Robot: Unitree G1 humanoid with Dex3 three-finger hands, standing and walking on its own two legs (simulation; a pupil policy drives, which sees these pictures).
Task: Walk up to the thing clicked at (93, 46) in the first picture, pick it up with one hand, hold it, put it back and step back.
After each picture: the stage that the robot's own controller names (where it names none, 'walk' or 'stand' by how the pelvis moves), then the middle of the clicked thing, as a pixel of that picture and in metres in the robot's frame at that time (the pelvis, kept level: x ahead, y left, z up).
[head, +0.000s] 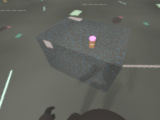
stand; (92, 42) +0.79 +0.05 -0.04
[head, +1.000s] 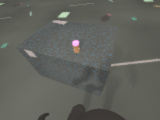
walk; (76, 46) +0.66 +0.23 -0.02
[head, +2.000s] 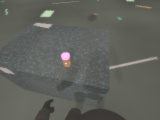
stand; (66, 60) +0.46 +0.24 -0.01
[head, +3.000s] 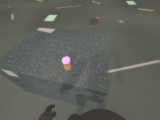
stand; (67, 63) +0.45 +0.24 -0.04
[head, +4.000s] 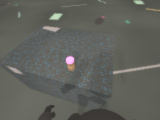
stand; (70, 63) +0.45 +0.22 -0.04
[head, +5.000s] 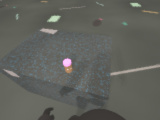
stand; (68, 66) +0.44 +0.24 -0.04
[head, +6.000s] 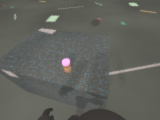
stand; (66, 65) +0.44 +0.25 -0.04
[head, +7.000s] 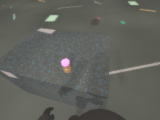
stand; (66, 66) +0.43 +0.25 -0.04
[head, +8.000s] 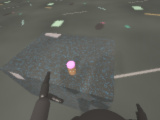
rise first; (71, 68) +0.43 +0.23 -0.03
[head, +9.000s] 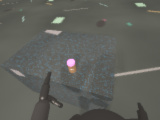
go down; (71, 66) +0.44 +0.23 -0.03
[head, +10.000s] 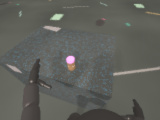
go down; (71, 63) +0.45 +0.22 -0.02
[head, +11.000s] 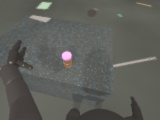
go down; (67, 60) +0.44 +0.20 +0.01
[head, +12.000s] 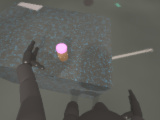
close in; (62, 52) +0.46 +0.21 +0.04
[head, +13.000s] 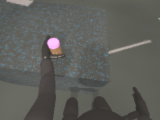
close; (55, 48) +0.47 +0.23 +0.06
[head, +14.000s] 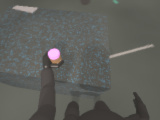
lift; (55, 58) +0.41 +0.24 +0.05
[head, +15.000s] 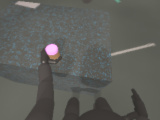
lift; (54, 54) +0.43 +0.25 +0.06
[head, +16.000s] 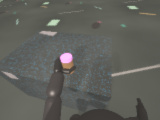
lift; (67, 64) +0.33 +0.18 +0.15
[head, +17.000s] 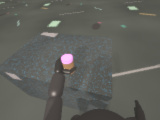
hold; (68, 64) +0.33 +0.18 +0.15
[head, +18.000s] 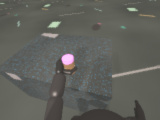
hold; (69, 64) +0.33 +0.17 +0.15
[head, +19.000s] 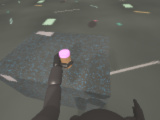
crouch; (65, 59) +0.39 +0.20 +0.13
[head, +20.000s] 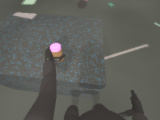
lower; (57, 53) +0.46 +0.22 +0.06
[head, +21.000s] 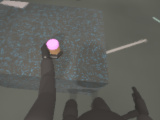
lower; (54, 49) +0.47 +0.22 +0.06
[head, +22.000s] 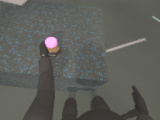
lower; (53, 47) +0.48 +0.23 +0.06
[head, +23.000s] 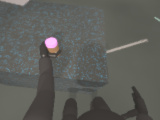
lower; (53, 48) +0.48 +0.23 +0.06
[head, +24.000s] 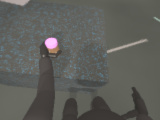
lower; (53, 48) +0.48 +0.23 +0.06
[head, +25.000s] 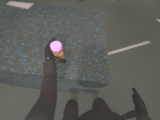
withdraw; (57, 51) +0.46 +0.21 +0.05
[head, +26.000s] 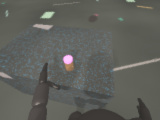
sink last; (68, 63) +0.43 +0.21 +0.02
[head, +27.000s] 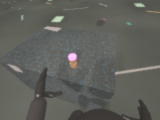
stand; (73, 61) +0.46 +0.21 +0.01
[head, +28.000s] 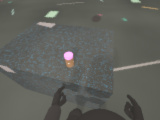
stand; (69, 59) +0.45 +0.22 +0.02
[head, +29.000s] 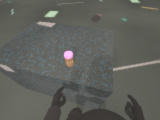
stand; (69, 59) +0.46 +0.22 +0.03
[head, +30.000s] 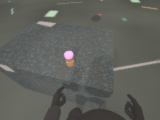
stand; (69, 59) +0.46 +0.21 +0.03
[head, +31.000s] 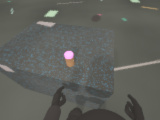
stand; (69, 59) +0.45 +0.21 +0.03
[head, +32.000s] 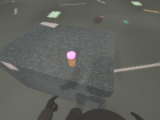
stand; (71, 59) +0.46 +0.21 +0.01
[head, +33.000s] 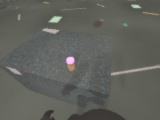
walk; (71, 64) +0.46 +0.22 -0.04
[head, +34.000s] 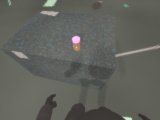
walk; (76, 43) +0.61 +0.19 -0.01
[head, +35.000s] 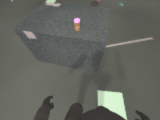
walk; (77, 24) +0.91 +0.24 -0.02
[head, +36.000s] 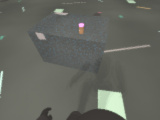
stand; (81, 28) +1.05 +0.23 -0.03
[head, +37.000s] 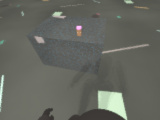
stand; (79, 31) +1.04 +0.24 -0.04
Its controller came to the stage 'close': yes
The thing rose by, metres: 0.18
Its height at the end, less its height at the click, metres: +0.00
